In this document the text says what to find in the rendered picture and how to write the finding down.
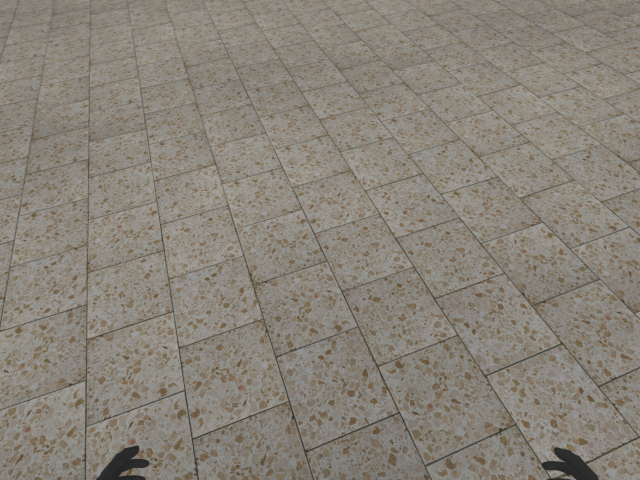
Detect left robot hand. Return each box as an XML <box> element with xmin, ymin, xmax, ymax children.
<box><xmin>96</xmin><ymin>446</ymin><xmax>149</xmax><ymax>480</ymax></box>

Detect right robot hand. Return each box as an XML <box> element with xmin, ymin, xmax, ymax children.
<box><xmin>542</xmin><ymin>447</ymin><xmax>599</xmax><ymax>480</ymax></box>

